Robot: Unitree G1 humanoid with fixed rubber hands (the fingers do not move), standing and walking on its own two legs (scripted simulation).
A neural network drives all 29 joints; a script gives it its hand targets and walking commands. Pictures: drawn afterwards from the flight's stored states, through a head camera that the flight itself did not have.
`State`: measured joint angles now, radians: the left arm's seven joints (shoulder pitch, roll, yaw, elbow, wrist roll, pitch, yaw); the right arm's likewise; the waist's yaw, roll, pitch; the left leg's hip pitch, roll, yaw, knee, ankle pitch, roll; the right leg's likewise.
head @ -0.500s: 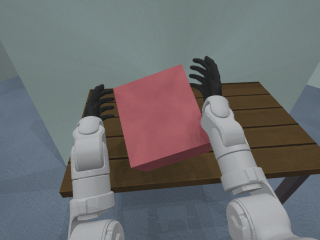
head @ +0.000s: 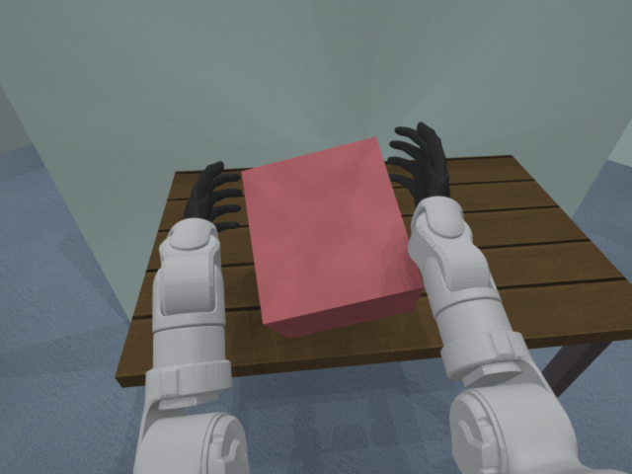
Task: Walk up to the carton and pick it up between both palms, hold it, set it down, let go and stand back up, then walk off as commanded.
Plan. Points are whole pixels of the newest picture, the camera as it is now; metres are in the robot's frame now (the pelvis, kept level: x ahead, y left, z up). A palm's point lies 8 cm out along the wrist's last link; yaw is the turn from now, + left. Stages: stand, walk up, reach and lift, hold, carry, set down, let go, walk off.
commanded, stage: hold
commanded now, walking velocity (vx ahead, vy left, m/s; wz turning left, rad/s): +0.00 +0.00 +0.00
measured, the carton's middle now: (330, 243) +0.40 -0.01 +0.10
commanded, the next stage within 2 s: none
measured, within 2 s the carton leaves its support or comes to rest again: neither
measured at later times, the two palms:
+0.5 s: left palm (199, 229) +0.34 +0.15 +0.19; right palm (438, 198) +0.36 -0.12 +0.21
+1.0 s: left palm (184, 240) +0.33 +0.17 +0.18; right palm (419, 191) +0.36 -0.10 +0.22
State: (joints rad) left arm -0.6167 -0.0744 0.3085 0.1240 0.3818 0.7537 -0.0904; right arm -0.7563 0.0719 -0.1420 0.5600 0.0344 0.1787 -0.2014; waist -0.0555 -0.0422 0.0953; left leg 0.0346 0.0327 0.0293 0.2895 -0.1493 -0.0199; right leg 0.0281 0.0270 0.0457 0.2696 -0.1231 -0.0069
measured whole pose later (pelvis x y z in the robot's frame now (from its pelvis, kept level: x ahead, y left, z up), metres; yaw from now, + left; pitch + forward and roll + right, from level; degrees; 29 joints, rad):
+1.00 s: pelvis -0.01 +0.00 +0.00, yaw +0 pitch -11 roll +0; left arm -0.53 -0.09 0.31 -0.01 0.39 0.80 -0.09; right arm -0.75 0.07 -0.07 0.51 0.09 0.21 -0.23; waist -0.06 -0.04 0.10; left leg 0.04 0.03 0.03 0.30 -0.15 -0.02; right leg 0.03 0.03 0.05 0.27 -0.11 -0.01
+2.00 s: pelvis -0.01 +0.00 +0.00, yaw +0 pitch -11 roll +0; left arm -0.63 -0.08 0.31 0.15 0.39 0.75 -0.09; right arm -0.75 0.06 -0.15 0.59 0.02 0.17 -0.20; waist -0.06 -0.05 0.10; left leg 0.04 0.03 0.03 0.29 -0.14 -0.02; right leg 0.03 0.03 0.04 0.27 -0.11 -0.01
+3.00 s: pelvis +0.02 +0.00 +0.00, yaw +0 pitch -8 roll +0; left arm -0.49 -0.14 0.32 0.13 0.42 0.53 -0.05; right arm -0.74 0.11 -0.16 0.60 -0.01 -0.08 -0.12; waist -0.06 -0.05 0.12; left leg 0.04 0.03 0.03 0.27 -0.16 -0.02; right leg 0.03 0.03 0.04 0.27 -0.15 -0.01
